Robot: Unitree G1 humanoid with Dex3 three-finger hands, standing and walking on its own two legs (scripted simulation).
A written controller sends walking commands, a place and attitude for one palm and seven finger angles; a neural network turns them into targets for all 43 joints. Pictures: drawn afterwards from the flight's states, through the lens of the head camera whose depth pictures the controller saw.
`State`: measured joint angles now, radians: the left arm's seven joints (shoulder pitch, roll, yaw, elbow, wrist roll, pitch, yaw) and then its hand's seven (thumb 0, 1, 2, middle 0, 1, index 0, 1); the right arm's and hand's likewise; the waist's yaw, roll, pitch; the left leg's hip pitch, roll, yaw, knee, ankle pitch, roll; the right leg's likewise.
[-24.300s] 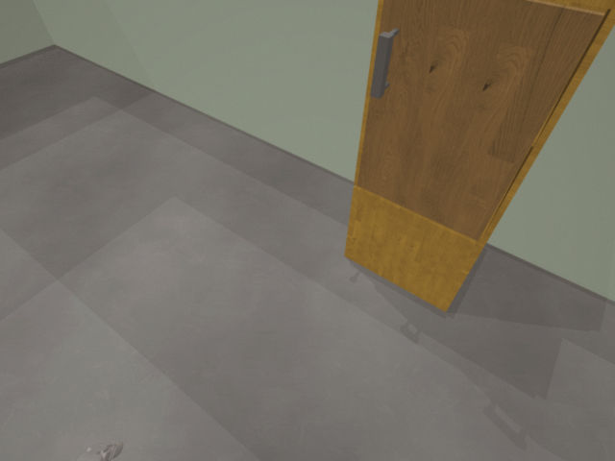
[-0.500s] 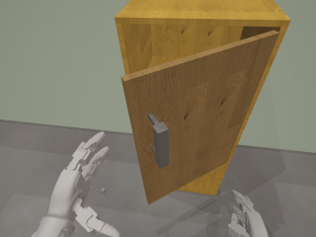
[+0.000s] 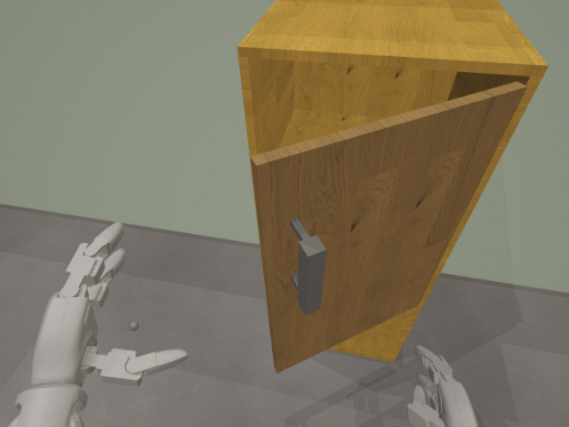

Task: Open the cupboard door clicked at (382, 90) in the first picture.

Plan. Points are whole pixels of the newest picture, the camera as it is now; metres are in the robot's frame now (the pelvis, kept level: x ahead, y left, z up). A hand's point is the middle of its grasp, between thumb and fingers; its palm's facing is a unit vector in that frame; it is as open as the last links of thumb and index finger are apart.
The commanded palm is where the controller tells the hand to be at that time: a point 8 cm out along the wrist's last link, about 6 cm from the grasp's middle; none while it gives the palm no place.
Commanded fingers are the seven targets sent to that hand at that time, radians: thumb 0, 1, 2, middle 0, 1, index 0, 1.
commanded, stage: draw the hand back to the body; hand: left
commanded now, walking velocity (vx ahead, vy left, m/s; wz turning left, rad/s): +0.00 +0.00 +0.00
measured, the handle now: (303, 266) +0.31 +0.02 +0.09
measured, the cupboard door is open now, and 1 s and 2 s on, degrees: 37 37 37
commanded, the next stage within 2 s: step back with the hand held close in 0.82 s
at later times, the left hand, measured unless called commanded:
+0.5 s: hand (60, 285) +0.20 +0.26 +0.18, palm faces +0.46 -0.79 -0.41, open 8.5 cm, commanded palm +0.15 +0.30 +0.18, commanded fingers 0.00 0.90 0.90 -0.20 -0.30 -0.20 -0.30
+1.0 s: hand (63, 293) +0.19 +0.25 +0.18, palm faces +0.46 -0.79 -0.41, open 7.4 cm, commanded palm +0.14 +0.29 +0.19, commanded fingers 0.00 0.90 0.90 -0.20 -0.30 -0.20 -0.30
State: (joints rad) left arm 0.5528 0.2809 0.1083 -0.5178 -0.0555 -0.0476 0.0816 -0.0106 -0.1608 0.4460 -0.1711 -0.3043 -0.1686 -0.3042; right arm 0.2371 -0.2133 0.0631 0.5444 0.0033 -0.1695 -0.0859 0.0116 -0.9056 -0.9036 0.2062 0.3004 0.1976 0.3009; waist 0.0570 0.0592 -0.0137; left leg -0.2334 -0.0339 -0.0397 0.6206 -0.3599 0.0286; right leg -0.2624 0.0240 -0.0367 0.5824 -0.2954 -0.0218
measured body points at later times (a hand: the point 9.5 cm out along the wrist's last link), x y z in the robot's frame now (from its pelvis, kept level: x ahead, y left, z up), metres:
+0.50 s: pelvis +0.01 +0.00 +0.01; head +0.00 -0.02 +0.46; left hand +0.17 +0.30 +0.20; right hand +0.21 -0.22 -0.07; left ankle -0.02 +0.10 -0.73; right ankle +0.01 -0.11 -0.73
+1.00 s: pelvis +0.00 -0.01 +0.01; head -0.02 -0.04 +0.46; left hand +0.16 +0.29 +0.20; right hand +0.19 -0.23 -0.07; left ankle -0.02 +0.10 -0.73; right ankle +0.01 -0.11 -0.73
